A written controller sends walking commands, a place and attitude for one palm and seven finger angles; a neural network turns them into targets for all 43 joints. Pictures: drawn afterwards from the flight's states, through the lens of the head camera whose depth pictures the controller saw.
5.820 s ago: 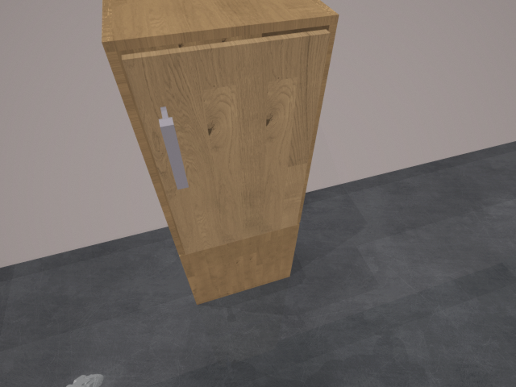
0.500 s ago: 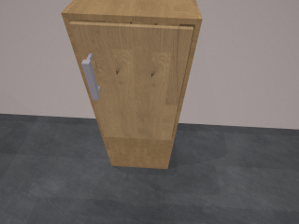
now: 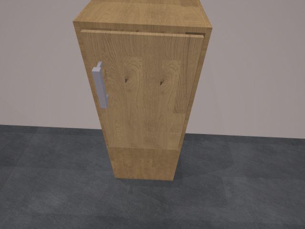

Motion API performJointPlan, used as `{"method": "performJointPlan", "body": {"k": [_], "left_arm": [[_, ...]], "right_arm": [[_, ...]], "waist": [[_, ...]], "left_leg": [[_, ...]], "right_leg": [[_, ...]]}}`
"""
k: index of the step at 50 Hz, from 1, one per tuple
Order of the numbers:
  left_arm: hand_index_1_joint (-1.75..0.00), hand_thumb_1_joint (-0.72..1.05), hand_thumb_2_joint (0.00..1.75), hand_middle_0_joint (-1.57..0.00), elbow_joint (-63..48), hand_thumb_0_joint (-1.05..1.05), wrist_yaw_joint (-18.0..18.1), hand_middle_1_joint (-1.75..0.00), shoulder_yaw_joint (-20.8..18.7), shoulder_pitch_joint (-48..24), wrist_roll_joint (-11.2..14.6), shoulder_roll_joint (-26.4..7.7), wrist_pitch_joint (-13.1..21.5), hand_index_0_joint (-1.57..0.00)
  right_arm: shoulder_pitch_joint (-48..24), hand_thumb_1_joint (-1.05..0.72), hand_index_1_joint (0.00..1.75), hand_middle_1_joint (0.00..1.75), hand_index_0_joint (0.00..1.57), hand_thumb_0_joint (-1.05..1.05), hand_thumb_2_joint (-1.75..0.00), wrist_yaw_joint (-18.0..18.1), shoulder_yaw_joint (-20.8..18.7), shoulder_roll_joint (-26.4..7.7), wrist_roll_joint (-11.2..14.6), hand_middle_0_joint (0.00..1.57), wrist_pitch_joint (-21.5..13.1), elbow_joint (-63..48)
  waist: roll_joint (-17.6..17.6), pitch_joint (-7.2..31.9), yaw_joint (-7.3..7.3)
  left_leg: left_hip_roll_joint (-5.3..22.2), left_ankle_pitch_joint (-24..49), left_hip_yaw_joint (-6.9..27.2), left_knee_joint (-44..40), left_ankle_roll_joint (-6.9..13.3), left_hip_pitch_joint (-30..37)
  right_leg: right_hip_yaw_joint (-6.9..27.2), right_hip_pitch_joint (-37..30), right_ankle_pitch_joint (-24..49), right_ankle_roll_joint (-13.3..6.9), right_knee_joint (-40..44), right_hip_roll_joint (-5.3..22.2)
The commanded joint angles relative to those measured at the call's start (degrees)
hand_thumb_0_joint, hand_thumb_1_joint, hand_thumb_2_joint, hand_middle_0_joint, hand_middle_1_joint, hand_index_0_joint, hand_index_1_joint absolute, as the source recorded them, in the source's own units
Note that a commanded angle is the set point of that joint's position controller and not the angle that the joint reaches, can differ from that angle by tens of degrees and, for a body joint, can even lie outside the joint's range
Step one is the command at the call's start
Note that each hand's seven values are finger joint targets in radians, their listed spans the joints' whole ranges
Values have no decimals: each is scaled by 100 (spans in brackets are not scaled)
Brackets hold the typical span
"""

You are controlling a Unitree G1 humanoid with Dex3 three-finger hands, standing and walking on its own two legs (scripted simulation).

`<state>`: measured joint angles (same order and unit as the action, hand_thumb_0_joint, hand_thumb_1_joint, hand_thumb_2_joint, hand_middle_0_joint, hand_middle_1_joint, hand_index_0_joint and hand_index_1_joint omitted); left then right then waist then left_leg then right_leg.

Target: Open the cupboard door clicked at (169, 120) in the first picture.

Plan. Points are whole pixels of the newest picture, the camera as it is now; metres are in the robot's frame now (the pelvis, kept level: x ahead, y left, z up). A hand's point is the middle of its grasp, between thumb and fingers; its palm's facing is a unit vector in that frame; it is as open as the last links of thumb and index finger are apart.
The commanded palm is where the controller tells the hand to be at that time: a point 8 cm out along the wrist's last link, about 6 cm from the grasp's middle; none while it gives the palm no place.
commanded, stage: look again from close up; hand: left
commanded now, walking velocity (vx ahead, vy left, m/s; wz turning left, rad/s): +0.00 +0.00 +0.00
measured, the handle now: (102, 85) +0.54 +0.21 +0.08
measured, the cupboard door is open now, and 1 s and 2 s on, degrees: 0 0 0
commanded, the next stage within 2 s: raise the hand with hooked fingers in 0.32 s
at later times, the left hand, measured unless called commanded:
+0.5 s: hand out of the picture +0.06 +0.20 -0.13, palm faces +0.16 -0.96 -0.21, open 7.4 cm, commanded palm +0.10 +0.25 -0.06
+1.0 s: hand (67, 220) +0.15 +0.21 -0.01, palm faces +0.10 -0.99 -0.07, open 9.5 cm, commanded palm +0.14 +0.27 +0.00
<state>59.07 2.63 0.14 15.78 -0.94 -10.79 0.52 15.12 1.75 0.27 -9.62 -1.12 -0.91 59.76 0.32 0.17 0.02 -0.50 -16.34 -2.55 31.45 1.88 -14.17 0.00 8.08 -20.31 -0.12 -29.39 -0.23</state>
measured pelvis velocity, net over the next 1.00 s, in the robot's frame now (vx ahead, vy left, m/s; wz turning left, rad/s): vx -0.05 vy -0.03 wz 0.04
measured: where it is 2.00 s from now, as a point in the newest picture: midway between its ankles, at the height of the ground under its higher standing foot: outside the picture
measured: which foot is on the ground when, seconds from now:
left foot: down 0.00-1.00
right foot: down 0.00-1.00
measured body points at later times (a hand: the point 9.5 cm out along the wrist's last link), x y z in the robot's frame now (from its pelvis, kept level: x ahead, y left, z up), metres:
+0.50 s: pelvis +0.00 +0.01 +0.00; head +0.01 +0.02 +0.45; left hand +0.05 +0.26 -0.12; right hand +0.04 -0.22 -0.14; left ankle +0.01 +0.10 -0.73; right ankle -0.05 -0.12 -0.73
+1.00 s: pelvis -0.05 -0.03 -0.07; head -0.01 -0.01 +0.37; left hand +0.14 +0.27 +0.00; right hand +0.16 -0.26 -0.13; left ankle +0.01 +0.10 -0.73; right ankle -0.05 -0.12 -0.73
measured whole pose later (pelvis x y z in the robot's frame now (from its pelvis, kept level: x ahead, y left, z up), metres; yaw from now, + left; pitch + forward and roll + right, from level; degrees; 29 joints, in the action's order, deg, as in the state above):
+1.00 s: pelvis -0.05 -0.03 -0.07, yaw +3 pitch +10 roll -3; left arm 5.2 -22.4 -16.8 19.3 19.8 -16.8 25.8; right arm 11.7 5.2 0.0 -14.6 1.6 -13.8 32.0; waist -0.6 6.8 2.4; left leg 2.1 -25.0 3.9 63.3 -0.9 -48.9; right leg -7.7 40.8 -30.9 -3.7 -60.8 -2.6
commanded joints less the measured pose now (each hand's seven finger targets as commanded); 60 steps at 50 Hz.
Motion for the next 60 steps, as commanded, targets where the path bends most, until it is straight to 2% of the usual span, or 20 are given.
{"method": "performJointPlan", "body": {"k": [1, 20, 21, 22, 23, 24, 25, 26, 27, 28, 29, 31, 34, 37, 39, 43, 47, 52, 54, 60], "left_arm": [[-30, 90, 90, -20, -173, 0, -13, -30, -81, 389, -3, -538, 38, -20], [-30, 90, 90, -20, 162, 0, -37, -30, -75, 329, -10, -658, 44, -20], [-30, 90, 90, -20, 259, 0, 177, -30, -18, 665, -72, -471, 141, -20], [-32, 88, 89, -20, -8762, 0, 248, -32, -1110, -3400, 1027, -2136, 1239, -20], [-33, 85, 88, -20, -7608, 0, 467, -33, -943, -916, 642, -1645, 995, -20], [-34, 83, 87, -21, -6572, 0, 603, -34, -165, 617, 734, -405, 264, -21], [-36, 81, 86, -21, -6305, 0, 509, -36, -20, 673, 1011, 215, 242, -21], [-37, 78, 85, -21, -6554, 0, 413, -37, -335, 139, 1065, -186, 535, -21], [-39, 76, 84, -21, -6233, 0, 285, -39, -769, 181, 1050, -527, 867, -21], [-40, 74, 83, -21, -5658, 0, 70, -40, -1063, 617, 1101, -506, 1243, -21], [-42, 71, 82, -21, -5082, 0, -256, -42, -1300, 1400, 1125, -500, 1615, -21], [-45, 67, 80, -22, -4566, 0, -1031, -45, -1232, 1942, 1326, -93, 2495, -22], [-50, 60, 77, -22, -4448, 0, -2320, -50, -1647, 1698, 1660, -671, 3414, -22], [-54, 53, 74, -23, -5458, 0, -2735, -54, -2118, 1032, 2128, -1197, 2905, -23], [-57, 48, 72, -23, -6221, 0, -2623, -57, -2201, 123, 2341, -1390, 2728, -23], [-63, 39, 68, -24, -7475, 0, -2243, -63, -2148, -712, 2144, -1570, 3042, -24], [-69, 29, 64, -24, -6783, 0, -2517, -69, -1885, -952, 2129, -1611, 3018, -24], [-76, 18, 59, -25, -6129, 0, -2932, -76, -2429, -634, 2374, -2114, 2145, -25], [-80, 13, 57, -25, -5810, 0, -2900, -80, -2723, -453, 2530, -2158, 1888, -25], [-88, -1, 51, -27, -5947, 0, -2670, -88, -2651, -458, 2520, -1914, 2065, -27]], "right_arm": [[117, -90, 30, 30, 20, 0, -90, -19, -90, -686, 13, 20, -105, -234], [10, -90, 30, 30, 20, 0, -90, 7, -117, -821, 55, 20, -152, 91], [-224, -90, 30, 30, 20, 0, -90, -37, -93, -861, 114, 20, -128, -257], [241, -90, 30, 30, 20, 0, -90, 169, -368, -1640, 393, 20, -917, -2173], [-305, -90, 30, 30, 20, 0, -90, 363, -103, -1059, 352, 20, -1470, -1892], [-324, -90, 30, 30, 20, 0, -90, 320, -182, -765, 436, 20, -1635, -1785], [-119, -90, 30, 30, 20, 0, -90, 297, -257, -839, 441, 20, -1629, -1714], [-302, -90, 30, 30, 20, 0, -90, 278, -333, -1051, 392, 20, -1654, -2048], [-348, -90, 30, 30, 20, 0, -90, 260, -388, -1194, 291, 20, -1627, -2160], [-380, -90, 30, 30, 20, 0, -90, 246, -409, -1168, 194, 20, -1581, -2294], [-436, -90, 30, 30, 20, 0, -90, 174, -485, -1159, 198, 20, -1545, -2452], [-737, -90, 30, 30, 20, 0, -90, 16, -552, -1114, 113, 20, -1461, -2735], [-866, -90, 30, 30, 20, 0, -90, -188, -648, -1206, 220, 20, -1470, -3258], [-1003, -90, 30, 30, 20, 0, -90, -46, -591, -1262, 350, 20, -1406, -3934], [-907, -90, 30, 30, 20, 0, -90, 114, -505, -1198, 365, 20, -1393, -4090], [-417, -90, 30, 30, 20, 0, -90, 306, -430, -1089, 280, 20, -1460, -3789], [-358, -90, 30, 30, 20, 0, -90, 404, -310, -1196, 305, 20, -1581, -3416], [-439, -90, 30, 30, 20, 0, -90, 460, -225, -1255, 391, 20, -1591, -3481], [-465, -90, 30, 30, 20, 0, -90, 451, -213, -1227, 386, 20, -1560, -3494], [-349, -90, 30, 30, 20, 0, -90, 322, -248, -1225, 362, 20, -1599, -3493]], "waist": [[-134, -394, 56], [-112, -183, 42], [-225, -421, 95], [-1096, 2581, -656], [-1730, 2583, -21], [-1454, 1657, -213], [-789, 701, -250], [-521, 108, -292], [17, 108, -351], [588, 78, -239], [584, 158, 32], [1249, 476, 259], [345, 884, 364], [-26, 1654, 392], [-73, 1558, 202], [-600, 1804, -141], [-508, 1249, -389], [-566, 1688, -1], [-97, 1668, 108], [-2, 1570, 112]], "left_leg": [[670, 772, 797, -956, 161, -36], [683, 1411, 693, -1041, 164, 445], [750, 2463, 599, -77, -1, 263], [199, 2957, 560, -530, -177, 2150], [591, 3539, 645, -687, -231, 2617], [523, 2762, 768, -933, -430, 1628], [458, 2121, 719, -884, -334, 930], [348, 1148, 748, -604, -260, 251], [223, 470, 696, -245, -208, -230], [127, 407, 629, 153, -175, -692], [82, 821, 524, 503, -200, -912], [96, 796, 389, 1210, -291, -1724], [-18, 345, 274, 1957, -276, -2389], [-103, -130, 104, 2082, -138, -2494], [-96, -593, 178, 2276, -75, -2777], [107, -114, 319, 2439, 24, -2252], [163, -310, 458, 2565, 35, -2584], [115, -20, 449, 2271, 26, -2420], [117, 134, 502, 2169, 0, -2425], [96, 441, 456, 1713, -20, -1991]], "right_leg": [[284, 418, 615, -176, 482, 380], [317, 323, 1038, -108, 620, 518], [493, 574, 1744, -64, 804, 660], [-260, 507, 2381, -166, 108, 105], [-319, 883, 1064, -215, -580, 24], [-457, 1422, 165, -118, -891, 7], [-465, 1564, 94, -80, -774, 50], [-540, 1710, 55, -108, -455, 28], [-594, 1909, 171, -119, -219, 8], [-657, 2149, 246, -115, -303, -26], [-664, 2207, 508, -162, -562, -62], [-723, 2883, 503, -156, -1492, -149], [-331, 3221, 322, -247, -2092, -35], [-4, 2970, -278, -142, -1913, -2], [451, 3123, -1232, -38, -1567, 40], [430, 3163, -481, -52, -1640, -42], [493, 3409, -582, -24, -1543, -66], [705, 2525, -352, 76, -1165, 121], [712, 2271, 2, 172, -1115, 145], [281, 2276, 634, 138, -1196, 39]]}}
